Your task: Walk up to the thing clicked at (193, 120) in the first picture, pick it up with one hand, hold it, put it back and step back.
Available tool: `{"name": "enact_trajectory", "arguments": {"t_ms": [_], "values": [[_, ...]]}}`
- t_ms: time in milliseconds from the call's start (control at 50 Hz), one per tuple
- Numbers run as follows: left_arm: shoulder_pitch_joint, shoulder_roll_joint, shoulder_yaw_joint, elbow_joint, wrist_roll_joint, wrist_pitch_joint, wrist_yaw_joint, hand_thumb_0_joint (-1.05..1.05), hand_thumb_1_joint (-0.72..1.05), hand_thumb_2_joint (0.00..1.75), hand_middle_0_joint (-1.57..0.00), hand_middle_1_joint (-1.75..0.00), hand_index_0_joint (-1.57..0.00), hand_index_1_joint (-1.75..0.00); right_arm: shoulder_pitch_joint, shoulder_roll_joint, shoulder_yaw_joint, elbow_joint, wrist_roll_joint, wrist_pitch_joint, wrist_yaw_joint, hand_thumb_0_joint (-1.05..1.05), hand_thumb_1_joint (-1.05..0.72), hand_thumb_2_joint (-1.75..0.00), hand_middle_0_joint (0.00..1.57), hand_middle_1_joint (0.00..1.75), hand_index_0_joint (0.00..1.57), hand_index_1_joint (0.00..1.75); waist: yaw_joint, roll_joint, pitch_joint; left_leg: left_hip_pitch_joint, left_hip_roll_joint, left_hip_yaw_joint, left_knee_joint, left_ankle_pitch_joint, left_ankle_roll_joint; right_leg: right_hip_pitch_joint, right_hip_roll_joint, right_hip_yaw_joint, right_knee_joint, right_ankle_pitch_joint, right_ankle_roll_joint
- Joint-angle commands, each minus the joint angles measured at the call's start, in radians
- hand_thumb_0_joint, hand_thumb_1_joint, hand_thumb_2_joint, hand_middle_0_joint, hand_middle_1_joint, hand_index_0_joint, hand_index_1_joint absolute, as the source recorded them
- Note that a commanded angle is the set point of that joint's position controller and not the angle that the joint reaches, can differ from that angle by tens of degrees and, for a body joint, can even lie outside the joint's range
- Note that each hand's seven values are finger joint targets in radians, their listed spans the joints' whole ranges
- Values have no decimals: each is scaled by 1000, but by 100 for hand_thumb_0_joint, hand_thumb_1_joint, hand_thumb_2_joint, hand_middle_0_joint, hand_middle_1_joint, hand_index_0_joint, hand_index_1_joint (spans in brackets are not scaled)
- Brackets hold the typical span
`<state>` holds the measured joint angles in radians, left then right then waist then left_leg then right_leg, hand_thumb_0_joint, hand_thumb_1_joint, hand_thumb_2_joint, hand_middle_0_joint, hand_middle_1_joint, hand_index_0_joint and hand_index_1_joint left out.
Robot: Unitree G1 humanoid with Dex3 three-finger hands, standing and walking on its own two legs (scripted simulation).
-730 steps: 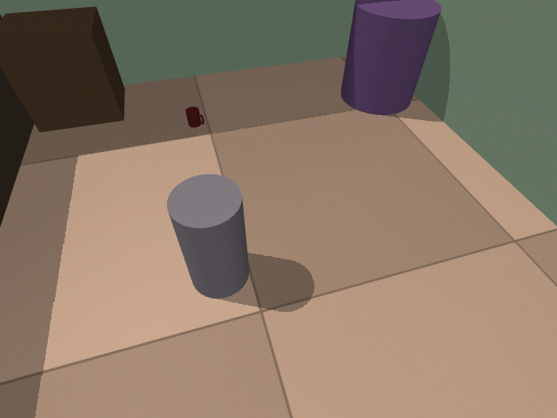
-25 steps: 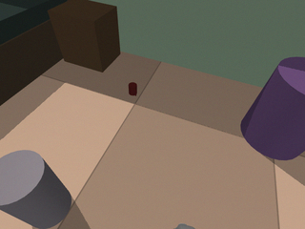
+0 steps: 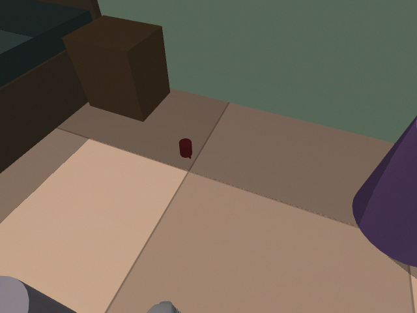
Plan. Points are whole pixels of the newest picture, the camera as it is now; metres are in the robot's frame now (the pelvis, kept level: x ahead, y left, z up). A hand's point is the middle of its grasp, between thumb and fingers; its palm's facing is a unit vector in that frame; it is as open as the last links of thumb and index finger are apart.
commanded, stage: walk up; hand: left
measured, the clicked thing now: (186, 149) +1.17 +0.21 -0.72
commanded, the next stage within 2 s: none
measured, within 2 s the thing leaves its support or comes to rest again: neither
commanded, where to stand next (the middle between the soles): +0.70 -0.03 m, yaw -1 degrees
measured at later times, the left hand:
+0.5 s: hand (115, 230) +0.34 +0.27 -0.14, palm faces -0.12 -0.91 -0.39, open 7.4 cm
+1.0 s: hand (125, 196) +0.45 +0.28 -0.17, palm faces -0.08 -0.93 -0.35, open 7.4 cm
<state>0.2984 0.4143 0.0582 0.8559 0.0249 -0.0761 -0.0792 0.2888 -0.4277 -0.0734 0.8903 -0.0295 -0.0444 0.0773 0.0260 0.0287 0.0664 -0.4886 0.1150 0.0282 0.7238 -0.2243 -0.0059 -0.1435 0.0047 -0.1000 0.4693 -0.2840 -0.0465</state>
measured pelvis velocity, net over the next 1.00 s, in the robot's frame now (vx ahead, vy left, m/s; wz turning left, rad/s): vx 0.41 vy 0.00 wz -0.03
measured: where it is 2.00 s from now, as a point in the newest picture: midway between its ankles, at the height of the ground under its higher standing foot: (223, 226)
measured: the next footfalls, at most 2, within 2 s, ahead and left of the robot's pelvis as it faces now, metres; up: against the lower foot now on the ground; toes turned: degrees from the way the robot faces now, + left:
left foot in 0.10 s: +0.21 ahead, +0.15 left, +0.00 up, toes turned +6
right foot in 0.48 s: +0.37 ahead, -0.14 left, +0.00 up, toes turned -7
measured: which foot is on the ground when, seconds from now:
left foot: up 0.00-0.08, down 0.10-0.50, up 0.52-0.86, down 0.88-1.00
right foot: down 0.00-0.12, up 0.14-0.46, down 0.48-0.90, up 0.92-1.00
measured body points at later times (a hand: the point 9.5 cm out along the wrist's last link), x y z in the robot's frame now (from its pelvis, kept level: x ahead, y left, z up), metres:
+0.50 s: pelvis +0.23 -0.01 -0.02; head +0.24 -0.02 +0.43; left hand +0.34 +0.31 -0.11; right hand +0.25 -0.34 -0.13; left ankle +0.17 +0.15 -0.74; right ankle +0.33 -0.14 -0.74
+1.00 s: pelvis +0.41 +0.00 -0.02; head +0.43 +0.02 +0.43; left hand +0.46 +0.33 -0.14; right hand +0.49 -0.33 -0.10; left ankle +0.48 +0.11 -0.74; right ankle +0.37 -0.13 -0.68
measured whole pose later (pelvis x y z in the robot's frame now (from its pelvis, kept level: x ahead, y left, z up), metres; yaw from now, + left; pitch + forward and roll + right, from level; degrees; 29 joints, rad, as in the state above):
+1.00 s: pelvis +0.41 +0.00 -0.02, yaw -1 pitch -3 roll +1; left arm 0.34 0.45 0.04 0.90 0.01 -0.04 -0.05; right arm 0.28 -0.41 -0.06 0.84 -0.01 -0.09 0.05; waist 0.01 -0.06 0.07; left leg -0.34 0.03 0.10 0.63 -0.24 0.04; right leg -0.37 -0.04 0.01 1.08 -0.44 -0.04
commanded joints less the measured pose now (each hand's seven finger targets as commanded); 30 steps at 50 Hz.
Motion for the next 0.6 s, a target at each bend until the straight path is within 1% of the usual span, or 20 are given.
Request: {"name": "enact_trajectory", "arguments": {"t_ms": [0, 40, 60, 80, 100, 120, 140, 160, 200, 240, 300, 380, 420, 440, 460, 480, 500, 520, 540, 580], "values": [[-43, 289, 79, -96, -9, -23, 15, 0, 90, 90, -20, -30, -20, -30, -58, -169, -56, -93, 5, -44, -2, 0, -90, -90, 20, 30, 20, 30, 11, -134, 9, 148, -7, 28, -92, 83, 6, -176, -249, 212, -228, -220, -153], [-79, 281, 73, -99, -6, -19, 19, 0, 90, 90, -20, -30, -20, -30, 34, -185, -67, -69, 1, -54, -10, 0, -90, -90, 20, 30, 20, 30, -58, -76, -17, 293, -31, 46, -140, 69, 21, -212, -229, 178, -95, -133, -127], [-51, 248, 58, -95, -6, -15, 22, 0, 90, 90, -20, -30, -20, -30, 88, -208, -75, -49, 0, -61, -19, 0, -90, -90, 20, 30, 20, 30, -85, -3, -42, 403, -75, 69, -170, -11, 37, -245, -178, 124, 60, 15, -109], [-3, 196, 38, -94, -10, -14, 24, 0, 90, 90, -20, -30, -20, -30, 196, -260, -91, -26, -8, -69, -33, 0, -90, -90, 20, 30, 20, 30, -135, 169, -102, 544, -1, -78, -277, -182, 83, -330, -106, 61, 377, 118, -74], [41, 121, 21, -103, -30, -10, 26, 0, 90, 90, -20, -30, -20, -30, 229, -343, -107, -50, -21, -77, -45, 0, -90, -90, 20, 30, 20, 30, -124, 335, -118, 645, 279, -585, -443, -321, 176, -568, 44, 49, 644, -202, -1], [21, 240, 46, -80, -23, -3, 45, 0, 90, 90, -20, -30, -20, -30, 191, -365, -114, -66, 19, -72, -45, 0, -90, -90, 20, 30, 20, 30, -125, 162, -112, 594, 357, -724, -492, -349, 284, -585, 10, 167, 723, -257, -15], [-1, 261, 41, -68, -22, -5, 50, 0, 90, 90, -20, -30, -20, -30, 145, -335, -106, -75, 28, -70, -48, 0, -90, -90, 20, 30, 20, 30, -104, 57, -73, 549, 336, -592, -460, -225, 289, -599, -28, 206, 766, -196, -7], [14, 247, 43, -51, -29, -8, 49, 0, 90, 90, -20, -30, -20, -30, 112, -299, -87, -91, 30, -69, -52, 0, -90, -90, 20, 30, 20, 30, -77, 44, -50, 505, 290, -462, -438, -90, 270, -567, -50, 220, 739, -151, -5], [47, 233, 44, -20, -33, -4, 38, 0, 90, 90, -20, -30, -20, -30, 64, -254, -63, -98, 31, -72, -55, 0, -90, -90, 20, 30, 20, 30, -38, 99, -7, 373, 218, -245, -421, 95, 222, -474, -99, 203, 624, -105, 5], [54, 212, 43, -16, -30, 6, 21, 0, 90, 90, -20, -30, -20, -30, 32, -256, -60, -109, 24, -74, -53, 0, -90, -90, 20, 30, 20, 30, -27, 147, -1, 305, 179, -141, -436, 125, 216, -396, -104, 152, 512, -72, 27], [-28, 197, 46, -48, -16, 11, 0, 0, 90, 90, -20, -30, -20, -30, 35, -278, -66, -127, 20, -75, -49, 0, -90, -90, 20, 30, 20, 30, -52, 155, 9, 294, 195, -112, -457, 64, 246, -373, -122, 96, 343, -30, 40], [-52, 188, 52, -41, -13, 5, -6, 0, 90, 90, -20, -30, -20, -30, 15, -272, -61, -133, 23, -67, -46, 0, -90, -90, 20, 30, 20, 30, -43, 126, -32, 278, 132, -40, -381, 69, 194, -238, -72, 35, 178, 108, 27], [5, 183, 59, -25, -11, 1, -2, 0, 90, 90, -20, -30, -20, -30, -20, -273, -61, -140, 27, -55, -48, 0, -90, -90, 20, 30, 20, 30, 10, 100, -59, 239, 130, -16, -275, 63, 175, -101, -48, -8, 123, 135, 15], [43, 211, 71, -8, -9, -5, 4, 0, 90, 90, -20, -30, -20, -30, -17, -242, -50, -147, 27, -51, -48, 0, -90, -90, 20, 30, 20, 30, 34, 23, -76, 169, 97, 13, -168, 83, 151, 22, -25, -6, 101, 118, 5], [128, 252, 93, 11, -8, -14, 15, 0, 90, 90, -20, -30, -20, -30, 24, -190, -31, -148, 25, -49, -48, 0, -90, -90, 20, 30, 20, 30, 76, -129, -126, 85, 40, 59, 68, 79, 121, 185, -39, 54, 38, 17, -15], [213, 347, 120, 11, -4, -24, 32, 0, 90, 90, -20, -30, -20, -30, 46, -108, -4, -170, 28, -49, -47, 0, -90, -90, 20, 30, 20, 30, 105, -386, -148, -105, -82, 96, 361, -212, 65, 271, -290, 455, -114, -183, -79], [196, 391, 116, -7, -16, -24, 33, 0, 90, 90, -20, -30, -20, -30, 2, -194, -26, -164, 28, -38, -55, 0, -90, -90, 20, 30, 20, 30, 103, -314, -117, -210, -109, 8, 476, -321, 49, 219, -440, 781, -240, -252, -202], [126, 369, 107, -35, -28, -22, 37, 0, 90, 90, -20, -30, -20, -30, -17, -236, -37, -141, 25, -33, -63, 0, -90, -90, 20, 30, 20, 30, 74, -170, -46, -200, -54, -83, 517, -286, 42, 119, -451, 740, -227, -240, -238], [80, 334, 98, -43, -34, -21, 43, 0, 90, 90, -20, -30, -20, -30, -17, -230, -35, -122, 36, -35, -60, 0, -90, -90, 20, 30, 20, 30, 55, -122, -8, -190, -33, -106, 509, -227, 48, 72, -402, 606, -214, -145, -235], [29, 282, 81, -54, -28, -22, 48, 0, 90, 90, -20, -30, -20, -30, 39, -205, -30, -89, 39, -31, -50, 0, -90, -90, 20, 30, 20, 30, 6, -172, 3, -130, -5, -88, 388, -169, 43, -10, -325, 423, -200, -51, -192]]}}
